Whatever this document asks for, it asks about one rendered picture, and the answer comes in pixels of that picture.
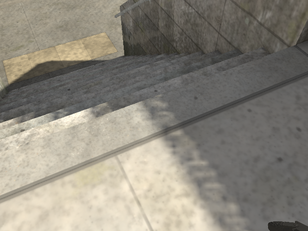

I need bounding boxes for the stairs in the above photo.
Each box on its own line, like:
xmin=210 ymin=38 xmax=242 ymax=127
xmin=0 ymin=47 xmax=270 ymax=153

